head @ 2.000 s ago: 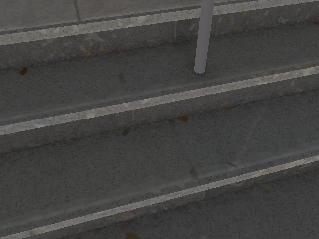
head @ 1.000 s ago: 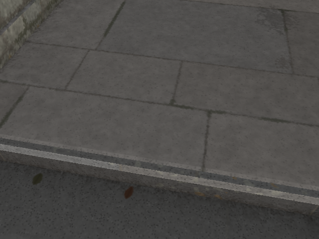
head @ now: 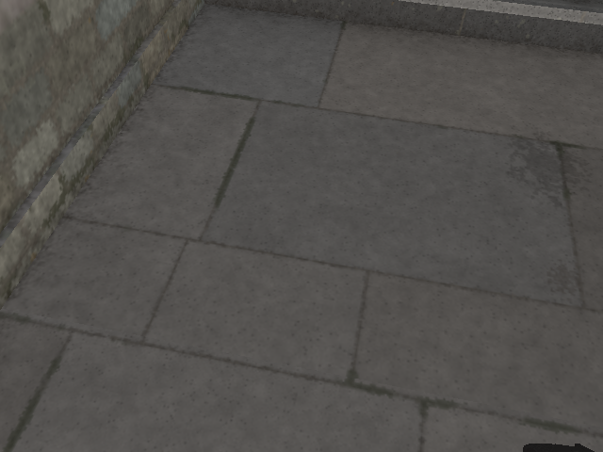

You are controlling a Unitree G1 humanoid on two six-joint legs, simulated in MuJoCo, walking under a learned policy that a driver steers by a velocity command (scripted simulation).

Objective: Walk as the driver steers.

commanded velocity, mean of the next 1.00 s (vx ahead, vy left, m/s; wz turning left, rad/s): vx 0.32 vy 0.00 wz -0.48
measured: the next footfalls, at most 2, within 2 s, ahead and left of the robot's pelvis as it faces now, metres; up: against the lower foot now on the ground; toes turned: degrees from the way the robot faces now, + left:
right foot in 0.52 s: +0.08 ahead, -0.17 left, +0.00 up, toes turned -20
left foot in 0.88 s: +0.47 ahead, -0.13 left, +0.16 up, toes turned -25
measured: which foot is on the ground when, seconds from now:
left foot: down 0.00-0.52, up 0.54-0.86, down 0.88-1.00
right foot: up 0.00-0.50, down 0.52-0.92, up 0.94-1.00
